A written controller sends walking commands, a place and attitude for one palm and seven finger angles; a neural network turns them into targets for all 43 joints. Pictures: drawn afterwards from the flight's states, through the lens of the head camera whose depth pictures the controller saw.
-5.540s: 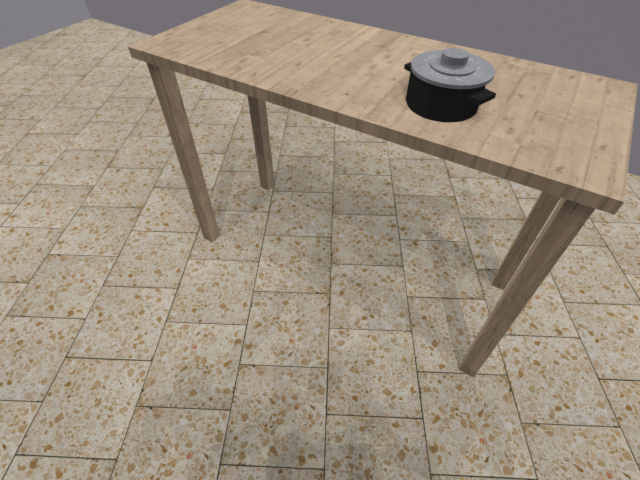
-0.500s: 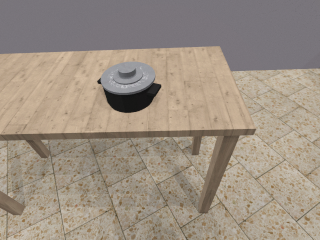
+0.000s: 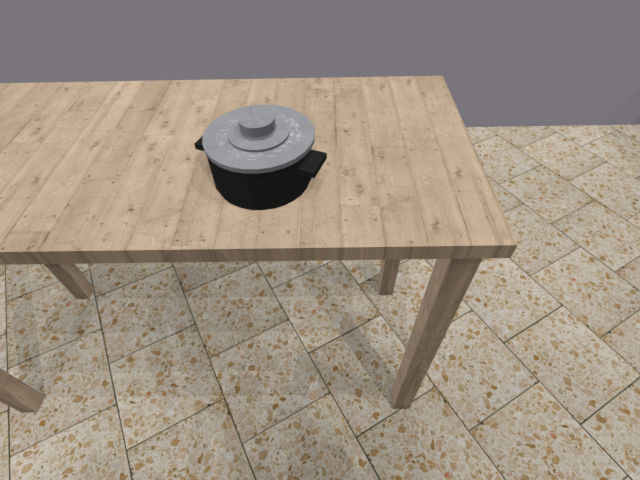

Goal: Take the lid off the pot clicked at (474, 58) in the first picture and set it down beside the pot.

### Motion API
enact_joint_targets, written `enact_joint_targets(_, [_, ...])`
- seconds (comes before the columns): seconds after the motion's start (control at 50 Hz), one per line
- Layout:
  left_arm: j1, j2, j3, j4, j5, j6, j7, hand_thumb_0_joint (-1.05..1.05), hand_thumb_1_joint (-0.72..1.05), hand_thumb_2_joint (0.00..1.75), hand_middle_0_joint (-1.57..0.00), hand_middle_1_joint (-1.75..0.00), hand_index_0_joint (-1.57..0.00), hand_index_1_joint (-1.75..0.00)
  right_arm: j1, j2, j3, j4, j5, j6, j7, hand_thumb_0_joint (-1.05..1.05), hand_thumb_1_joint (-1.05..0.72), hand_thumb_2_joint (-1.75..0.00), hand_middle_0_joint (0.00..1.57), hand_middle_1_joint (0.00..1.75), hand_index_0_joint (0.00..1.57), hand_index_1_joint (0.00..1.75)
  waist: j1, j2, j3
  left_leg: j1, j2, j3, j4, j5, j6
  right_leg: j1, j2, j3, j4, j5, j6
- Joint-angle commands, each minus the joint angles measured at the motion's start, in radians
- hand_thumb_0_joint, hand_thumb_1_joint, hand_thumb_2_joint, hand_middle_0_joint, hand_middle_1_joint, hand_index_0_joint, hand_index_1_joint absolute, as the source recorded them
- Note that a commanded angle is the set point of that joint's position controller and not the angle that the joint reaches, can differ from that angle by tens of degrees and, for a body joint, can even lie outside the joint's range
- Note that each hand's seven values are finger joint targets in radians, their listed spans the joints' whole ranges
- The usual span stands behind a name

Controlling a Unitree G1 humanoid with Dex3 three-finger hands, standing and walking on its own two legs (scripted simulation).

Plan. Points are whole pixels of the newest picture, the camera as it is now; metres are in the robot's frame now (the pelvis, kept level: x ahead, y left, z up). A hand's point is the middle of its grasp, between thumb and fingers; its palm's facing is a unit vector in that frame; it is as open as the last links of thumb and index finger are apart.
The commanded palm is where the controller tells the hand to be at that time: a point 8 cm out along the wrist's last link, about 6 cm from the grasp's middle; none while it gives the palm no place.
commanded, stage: shuffle to correct the standing spot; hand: left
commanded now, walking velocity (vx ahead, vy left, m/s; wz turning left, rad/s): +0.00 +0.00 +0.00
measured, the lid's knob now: (257, 122) +0.57 +0.13 +0.15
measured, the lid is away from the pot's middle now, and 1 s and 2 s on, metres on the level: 0.00 0.00 0.00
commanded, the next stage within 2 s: come to a stop and stand still in 0.40 s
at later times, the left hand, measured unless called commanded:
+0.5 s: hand out of the picture +0.05 +0.16 -0.17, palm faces +0.04 -0.98 -0.20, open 7.4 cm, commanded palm none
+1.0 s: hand (213, 458) +0.18 +0.18 -0.16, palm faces +0.09 -0.94 -0.33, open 7.4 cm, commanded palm none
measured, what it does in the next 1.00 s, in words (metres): shifts its weight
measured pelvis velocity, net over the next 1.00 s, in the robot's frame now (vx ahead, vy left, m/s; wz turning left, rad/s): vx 0.12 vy -0.04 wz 0.07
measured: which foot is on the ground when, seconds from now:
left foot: down 0.00-0.92, up 0.94-1.00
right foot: down 0.00-1.00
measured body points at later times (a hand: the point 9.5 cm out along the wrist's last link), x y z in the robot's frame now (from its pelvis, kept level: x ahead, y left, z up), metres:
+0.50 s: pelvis +0.07 -0.02 +0.00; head +0.09 -0.03 +0.44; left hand +0.05 +0.21 -0.15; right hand +0.05 -0.23 -0.17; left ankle +0.03 +0.08 -0.73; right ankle +0.05 -0.14 -0.73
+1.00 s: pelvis +0.12 -0.04 -0.01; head +0.18 -0.06 +0.44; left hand +0.17 +0.22 -0.13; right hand +0.19 -0.27 -0.17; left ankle +0.06 +0.08 -0.71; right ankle +0.10 -0.15 -0.73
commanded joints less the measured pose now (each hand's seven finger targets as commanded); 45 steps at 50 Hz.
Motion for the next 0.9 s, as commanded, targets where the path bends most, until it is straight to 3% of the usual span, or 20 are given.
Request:
enact_joint_targets(0.0, [0.056, 0.108, 0.027, -0.044, -0.002, -0.02, 0.003, 0.0, 0.9, 0.9, -0.2, -0.3, -0.2, -0.3, 0.043, -0.078, -0.014, -0.047, -0.002, -0.012, -0.002, 0.0, -0.9, -0.9, 0.2, 0.3, 0.2, 0.3, -0.001, -0.034, 0.035, -0.033, 0.117, -0.166, -0.162, -0.137, -0.006, -0.051, -0.054, 0.071, -0.113, -0.091, -0.062])
enact_joint_targets(0.06, [0.053, 0.109, 0.029, -0.045, -0.002, -0.019, 0.002, 0.0, 0.9, 0.9, -0.2, -0.3, -0.2, -0.3, 0.043, -0.079, -0.016, -0.048, -0.002, -0.012, -0.003, 0.0, -0.9, -0.9, 0.2, 0.3, 0.2, 0.3, -0.001, -0.006, 0.028, -0.024, 0.124, -0.171, -0.175, -0.146, -0.005, -0.053, -0.05, 0.059, -0.107, -0.093, -0.059])
enact_joint_targets(0.14, [0.062, 0.111, 0.032, -0.049, 0.003, -0.015, -0.007, 0.0, 0.9, 0.9, -0.2, -0.3, -0.2, -0.3, 0.057, -0.092, -0.017, -0.05, -0.009, -0.007, -0.003, 0.0, -0.9, -0.9, 0.2, 0.3, 0.2, 0.3, -0.004, 0.011, 0.02, -0.017, 0.142, -0.2, -0.221, -0.334, 0.006, -0.075, -0.026, 0.041, -0.101, -0.274, -0.059])
enact_joint_targets(0.18, [0.068, 0.097, 0.034, -0.051, 0.006, -0.013, -0.012, 0.0, 0.9, 0.9, -0.2, -0.3, -0.2, -0.3, 0.05, -0.103, -0.021, -0.055, -0.012, -0.005, -0.003, 0.0, -0.9, -0.9, 0.2, 0.3, 0.2, 0.3, 0.002, 0.008, 0.067, -0.052, 0.16, -0.221, -0.237, -0.383, 0.017, -0.083, -0.01, 0.028, -0.081, -0.276, -0.06])
enact_joint_targets(0.32, [0.095, 0.101, 0.048, -0.058, 0.003, -0.028, -0.024, 0.0, 0.9, 0.9, -0.2, -0.3, -0.2, -0.3, 0.077, -0.085, -0.019, -0.063, -0.009, -0.024, -0.003, 0.0, -0.9, -0.9, 0.2, 0.3, 0.2, 0.3, -0.001, -0.02, 0.055, -0.029, 0.14, -0.173, -0.152, -0.273, 0.02, -0.061, -0.038, 0.08, -0.083, -0.223, -0.095])
enact_joint_targets(0.38, [0.091, 0.1, 0.053, -0.063, 0.003, -0.03, -0.027, 0.0, 0.9, 0.9, -0.2, -0.3, -0.2, -0.3, 0.093, -0.094, -0.022, -0.069, -0.009, -0.032, -0.006, 0.0, -0.9, -0.9, 0.2, 0.3, 0.2, 0.3, -0.005, 0.019, 0.051, 0.002, 0.166, -0.208, -0.176, -0.265, 0.04, -0.075, -0.024, 0.036, -0.011, -0.165, -0.089])
enact_joint_targets(0.44, [0.102, 0.094, 0.057, -0.066, 0.003, -0.037, -0.027, 0.0, 0.9, 0.9, -0.2, -0.3, -0.2, -0.3, 0.107, -0.099, -0.029, -0.072, -0.006, -0.042, -0.008, 0.0, -0.9, -0.9, 0.2, 0.3, 0.2, 0.3, 0.004, 0.005, 0.032, 0.011, 0.186, -0.237, -0.14, -0.089, 0.065, -0.028, -0.016, -0.005, 0.043, -0.04, -0.079])
enact_joint_targets(0.5, [0.165, 0.107, 0.066, -0.041, 0.003, -0.045, -0.019, 0.0, 0.9, 0.9, -0.2, -0.3, -0.2, -0.3, 0.08, -0.078, -0.023, -0.073, -0.002, -0.049, -0.014, 0.0, -0.9, -0.9, 0.2, 0.3, 0.2, 0.3, 0.035, -0.084, -0.007, -0.08, 0.103, -0.1, 0.066, 0.109, 0.027, 0.14, -0.085, 0.091, -0.014, 0.109, -0.116])
enact_joint_targets(0.54, [0.228, 0.149, 0.077, -0.017, -0.002, -0.049, -0.005, 0.0, 0.9, 0.9, -0.2, -0.3, -0.2, -0.3, 0.031, -0.044, -0.018, -0.092, 0.004, -0.04, -0.018, 0.0, -0.9, -0.9, 0.2, 0.3, 0.2, 0.3, 0.051, -0.229, -0.015, -0.221, 0.034, -0.019, 0.239, -0.096, -0.038, 0.288, -0.241, 0.27, -0.086, 0.509, -0.215])
enact_joint_targets(0.58, [0.18, 0.129, 0.067, -0.024, 0.005, -0.044, 0.01, 0.0, 0.9, 0.9, -0.2, -0.3, -0.2, -0.3, -0.019, -0.038, -0.021, -0.095, 0.012, -0.025, -0.023, 0.0, -0.9, -0.9, 0.2, 0.3, 0.2, 0.3, 0.04, -0.116, 0.017, -0.227, 0.056, -0.058, 0.216, -0.263, -0.057, 0.279, -0.27, 0.239, -0.048, 0.822, -0.253])
enact_joint_targets(0.62, [0.094, 0.142, 0.065, -0.043, -0.002, -0.036, 0.017, 0.0, 0.9, 0.9, -0.2, -0.3, -0.2, -0.3, 0.033, -0.04, -0.021, -0.07, 0.018, -0.017, -0.021, 0.0, -0.9, -0.9, 0.2, 0.3, 0.2, 0.3, -0.009, -0.152, -0.04, -0.042, 0.066, -0.054, 0.007, -0.018, -0.058, 0.217, -0.204, 0.118, 0.021, 0.83, -0.174])
enact_joint_targets(0.64, [0.055, 0.143, 0.065, -0.059, -0.012, -0.031, 0.018, 0.0, 0.9, 0.9, -0.2, -0.3, -0.2, -0.3, 0.06, -0.06, -0.027, -0.058, 0.016, -0.019, -0.022, 0.0, -0.9, -0.9, 0.2, 0.3, 0.2, 0.3, -0.023, -0.092, -0.076, 0.107, 0.093, -0.069, -0.055, 0.341, -0.043, 0.137, -0.142, 0.052, 0.064, 0.741, -0.112])
enact_joint_targets(0.68, [0.014, 0.132, 0.066, -0.099, -0.006, -0.02, 0.026, 0.0, 0.9, 0.9, -0.2, -0.3, -0.2, -0.3, 0.113, -0.12, -0.043, -0.049, 0.008, -0.013, -0.032, 0.0, -0.9, -0.9, 0.2, 0.3, 0.2, 0.3, -0.039, 0.089, -0.053, 0.269, 0.206, -0.144, 0.008, 0.947, 0.02, -0.034, -0.047, -0.044, 0.135, 0.35, -0.03])
enact_joint_targets(0.7, [-0.01, 0.124, 0.068, -0.114, -0.009, -0.014, 0.028, 0.0, 0.9, 0.9, -0.2, -0.3, -0.2, -0.3, 0.143, -0.132, -0.045, -0.042, 0.008, -0.009, -0.033, 0.0, -0.9, -0.9, 0.2, 0.3, 0.2, 0.3, -0.046, 0.163, -0.046, 0.294, 0.269, -0.201, -0.034, 1.162, 0.064, -0.075, -0.003, -0.067, 0.199, -0.073, -0.016])
enact_joint_targets(0.72, [-0.026, 0.115, 0.07, -0.121, -0.013, -0.005, 0.027, 0.0, 0.9, 0.9, -0.2, -0.3, -0.2, -0.3, 0.135, -0.144, -0.045, -0.049, 0.003, -0.006, -0.036, 0.0, -0.9, -0.9, 0.2, 0.3, 0.2, 0.3, -0.046, 0.186, -0.037, 0.292, 0.306, -0.236, -0.063, 1.227, 0.107, -0.113, 0.014, -0.044, 0.281, -0.32, -0.018])
enact_joint_targets(0.76, [-0.043, 0.112, 0.075, -0.13, -0.015, 0.004, 0.022, 0.0, 0.9, 0.9, -0.2, -0.3, -0.2, -0.3, 0.081, -0.156, -0.045, -0.085, -0.006, 0.001, -0.039, 0.0, -0.9, -0.9, 0.2, 0.3, 0.2, 0.3, -0.029, 0.147, -0.041, 0.285, 0.318, -0.252, -0.072, 1.091, 0.143, -0.137, 0.009, 0.002, 0.315, -0.376, -0.03])
enact_joint_targets(0.82, [-0.002, 0.112, 0.077, -0.138, -0.011, 0.002, 0.013, 0.0, 0.9, 0.9, -0.2, -0.3, -0.2, -0.3, -0.014, -0.177, -0.049, -0.132, -0.008, 0.005, -0.033, 0.0, -0.9, -0.9, 0.2, 0.3, 0.2, 0.3, 0.013, 0.117, -0.09, 0.236, 0.281, -0.194, -0.049, 0.935, 0.094, -0.047, 0.004, -0.011, 0.167, -0.21, -0.036])
enact_joint_targets(0.84, [0.027, 0.123, 0.077, -0.137, -0.01, -0.002, 0.011, 0.0, 0.9, 0.9, -0.2, -0.3, -0.2, -0.3, -0.032, -0.176, -0.05, -0.143, -0.006, 0.005, -0.031, 0.0, -0.9, -0.9, 0.2, 0.3, 0.2, 0.3, 0.033, 0.052, -0.101, 0.215, 0.259, -0.184, -0.016, 0.837, 0.062, 0.018, -0.003, -0.014, 0.05, -0.104, -0.033])
enact_joint_targets(0.86, [0.048, 0.14, 0.081, -0.137, -0.002, -0.007, 0.01, 0.0, 0.9, 0.9, -0.2, -0.3, -0.2, -0.3, -0.041, -0.175, -0.053, -0.148, -0.002, 0.008, -0.029, 0.0, -0.9, -0.9, 0.2, 0.3, 0.2, 0.3, 0.044, -0.012, -0.12, 0.178, 0.196, -0.143, 0.06, 0.673, 0.014, 0.087, -0.026, 0.009, -0.072, 0.191, -0.033])
enact_joint_targets(0.88, [0.057, 0.204, 0.091, -0.137, 0.006, -0.014, 0.015, 0.0, 0.9, 0.9, -0.2, -0.3, -0.2, -0.3, -0.028, -0.15, -0.058, -0.161, 0.005, 0.013, -0.025, 0.0, -0.9, -0.9, 0.2, 0.3, 0.2, 0.3, 0.03, -0.151, -0.123, 0.032, 0.099, -0.074, 0.156, 0.352, -0.041, 0.181, -0.154, 0.174, -0.069, 0.617, -0.094])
